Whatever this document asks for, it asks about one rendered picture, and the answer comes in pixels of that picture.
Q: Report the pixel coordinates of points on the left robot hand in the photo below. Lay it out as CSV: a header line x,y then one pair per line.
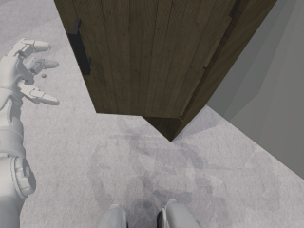
x,y
13,71

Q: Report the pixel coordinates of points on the robot left upper arm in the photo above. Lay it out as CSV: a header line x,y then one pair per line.
x,y
17,182

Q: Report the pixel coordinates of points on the robot left forearm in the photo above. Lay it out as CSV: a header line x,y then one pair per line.
x,y
11,128

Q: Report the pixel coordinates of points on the left robot thigh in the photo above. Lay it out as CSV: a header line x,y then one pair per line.
x,y
113,218

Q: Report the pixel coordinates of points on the cupboard door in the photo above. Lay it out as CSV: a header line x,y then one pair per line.
x,y
146,55

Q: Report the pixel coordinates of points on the handle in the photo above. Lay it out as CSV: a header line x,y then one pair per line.
x,y
76,41

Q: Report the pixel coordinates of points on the right robot shin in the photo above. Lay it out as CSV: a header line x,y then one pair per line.
x,y
172,201

